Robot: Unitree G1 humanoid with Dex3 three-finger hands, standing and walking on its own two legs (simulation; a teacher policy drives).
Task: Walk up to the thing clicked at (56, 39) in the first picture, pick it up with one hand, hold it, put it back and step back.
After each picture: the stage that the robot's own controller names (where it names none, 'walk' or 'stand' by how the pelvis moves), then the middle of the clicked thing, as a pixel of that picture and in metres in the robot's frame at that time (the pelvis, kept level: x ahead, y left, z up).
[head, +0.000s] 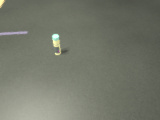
stand; (56, 45) +1.36 +0.28 -0.65
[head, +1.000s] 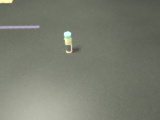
walk; (68, 42) +1.26 +0.22 -0.65
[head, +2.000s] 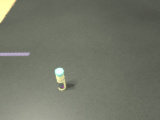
walk; (60, 79) +0.84 +0.23 -0.65
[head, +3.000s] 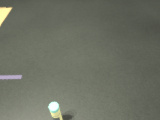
walk; (56, 113) +0.54 +0.24 -0.65
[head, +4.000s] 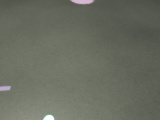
stand; out of the picture +0.46 +0.21 -0.65
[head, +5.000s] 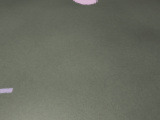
stand; out of the picture +0.43 +0.20 -0.66
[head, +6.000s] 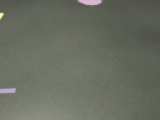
stand; out of the picture +0.41 +0.19 -0.66
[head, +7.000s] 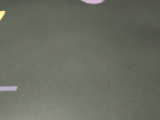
stand; out of the picture +0.42 +0.18 -0.66
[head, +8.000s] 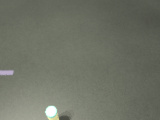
go down; (53, 116) +0.43 +0.19 -0.65
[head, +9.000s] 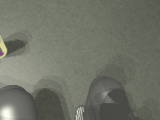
go down; out of the picture +0.48 +0.28 -0.23
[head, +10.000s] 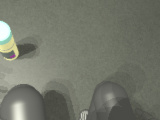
close in; (5, 44) +0.48 +0.28 -0.25
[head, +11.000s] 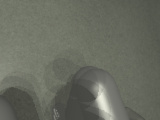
close in; out of the picture +0.45 +0.34 -0.16
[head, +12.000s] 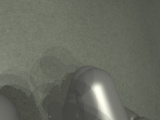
lift; out of the picture +0.44 +0.34 -0.16
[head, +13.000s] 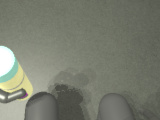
lift; (12, 79) +0.33 +0.22 -0.02
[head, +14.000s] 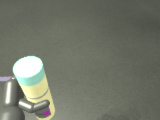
hold; (38, 93) +0.31 +0.15 +0.05
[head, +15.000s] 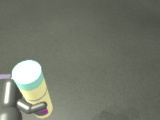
hold; (36, 94) +0.31 +0.15 +0.03
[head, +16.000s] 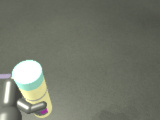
hold; (36, 93) +0.31 +0.16 +0.03
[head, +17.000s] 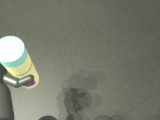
crouch; (21, 67) +0.40 +0.19 -0.02
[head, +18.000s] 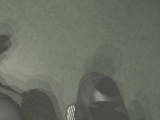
lower; out of the picture +0.48 +0.30 -0.10
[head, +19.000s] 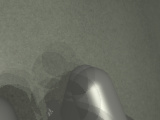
lower; out of the picture +0.43 +0.35 -0.16
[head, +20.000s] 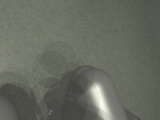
lower; out of the picture +0.42 +0.34 -0.17
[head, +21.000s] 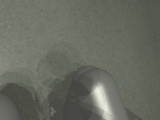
lower; out of the picture +0.41 +0.34 -0.16
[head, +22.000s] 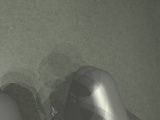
lower; out of the picture +0.41 +0.33 -0.16
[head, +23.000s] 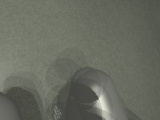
open; out of the picture +0.43 +0.33 -0.16
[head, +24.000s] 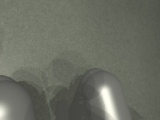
stand; out of the picture +0.42 +0.31 -0.18
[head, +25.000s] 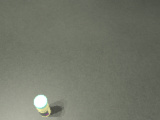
stand; (43, 107) +0.41 +0.21 -0.52
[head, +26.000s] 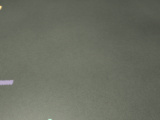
stand; out of the picture +0.40 +0.20 -0.60
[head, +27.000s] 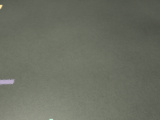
stand; out of the picture +0.40 +0.19 -0.60
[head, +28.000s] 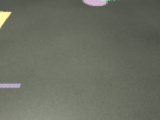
stand; out of the picture +0.41 +0.18 -0.65
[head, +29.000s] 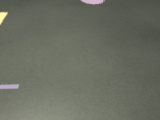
stand; out of the picture +0.41 +0.19 -0.66
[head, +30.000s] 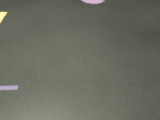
stand; out of the picture +0.38 +0.19 -0.66
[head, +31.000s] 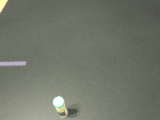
walk; (61, 107) +0.48 +0.21 -0.63
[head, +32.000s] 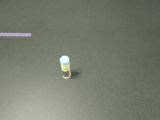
walk; (65, 67) +0.80 +0.13 -0.63
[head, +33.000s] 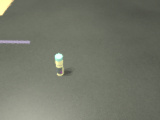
stand; (59, 65) +1.05 +0.20 -0.64
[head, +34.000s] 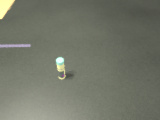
stand; (61, 68) +1.02 +0.20 -0.66
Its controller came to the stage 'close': yes
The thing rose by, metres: 0.69
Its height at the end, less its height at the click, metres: +0.00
